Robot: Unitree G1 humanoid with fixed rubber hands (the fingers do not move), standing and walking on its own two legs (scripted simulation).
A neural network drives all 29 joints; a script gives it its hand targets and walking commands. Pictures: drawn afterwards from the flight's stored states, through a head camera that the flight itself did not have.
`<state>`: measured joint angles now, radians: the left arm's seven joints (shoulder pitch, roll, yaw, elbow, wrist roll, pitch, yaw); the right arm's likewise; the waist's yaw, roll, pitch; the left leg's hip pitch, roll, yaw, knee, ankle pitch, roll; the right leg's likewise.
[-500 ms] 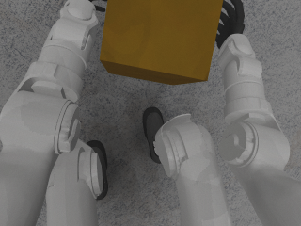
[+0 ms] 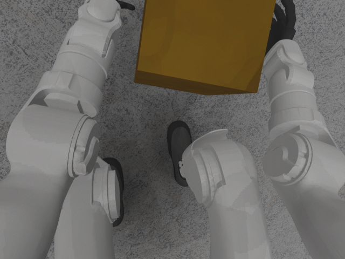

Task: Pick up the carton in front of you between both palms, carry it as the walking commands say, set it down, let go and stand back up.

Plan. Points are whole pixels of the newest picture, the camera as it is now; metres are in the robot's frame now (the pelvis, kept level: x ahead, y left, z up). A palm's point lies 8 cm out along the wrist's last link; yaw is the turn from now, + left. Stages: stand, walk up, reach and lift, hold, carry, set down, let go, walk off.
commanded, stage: set down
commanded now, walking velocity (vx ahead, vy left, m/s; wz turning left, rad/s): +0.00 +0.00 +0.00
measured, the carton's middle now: (190, 40) +0.50 -0.14 -0.24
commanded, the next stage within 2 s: let go in 1.42 s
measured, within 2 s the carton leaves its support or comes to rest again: rests again in 0.12 s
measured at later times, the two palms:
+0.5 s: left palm out of the picture +0.59 +0.04 -0.15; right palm (282, 51) +0.45 -0.31 -0.16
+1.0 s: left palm out of the picture +0.60 +0.06 +0.01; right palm out of the picture +0.45 -0.30 +0.00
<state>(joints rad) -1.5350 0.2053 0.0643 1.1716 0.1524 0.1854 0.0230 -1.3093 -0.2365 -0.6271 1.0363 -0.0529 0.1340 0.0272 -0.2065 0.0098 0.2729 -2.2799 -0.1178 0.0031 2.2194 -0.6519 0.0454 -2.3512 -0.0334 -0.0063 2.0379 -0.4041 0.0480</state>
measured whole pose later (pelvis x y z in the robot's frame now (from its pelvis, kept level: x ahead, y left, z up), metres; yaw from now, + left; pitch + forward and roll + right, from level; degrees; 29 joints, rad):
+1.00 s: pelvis +0.01 -0.02 +0.11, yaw +0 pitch +45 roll -1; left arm -1.37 0.42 -0.01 1.00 -0.04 0.24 0.00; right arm -1.01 -0.13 -0.39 0.68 0.12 0.19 -0.14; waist -0.23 0.04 0.03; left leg -2.01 -0.07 -0.02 1.84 -0.62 0.00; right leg -2.11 0.01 -0.01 1.70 -0.38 0.00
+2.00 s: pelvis +0.11 -0.05 +0.36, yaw +1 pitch +22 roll +1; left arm -0.30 0.08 0.16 0.61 0.11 0.07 0.12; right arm -0.10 -0.20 -0.07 0.47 0.00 0.05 0.11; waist -0.14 -0.01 -0.03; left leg -0.75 -0.03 -0.06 0.75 -0.38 -0.03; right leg -0.88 0.03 0.00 0.74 -0.24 -0.04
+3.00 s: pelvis +0.13 -0.02 +0.39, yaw -1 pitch -2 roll -1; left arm 0.20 0.22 0.01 0.56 0.03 0.08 0.00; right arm 0.23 -0.26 -0.03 0.46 -0.03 0.16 -0.01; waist -0.01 0.05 0.05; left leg -0.11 -0.02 -0.04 0.51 -0.37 0.01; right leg -0.24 0.04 0.02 0.51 -0.24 -0.01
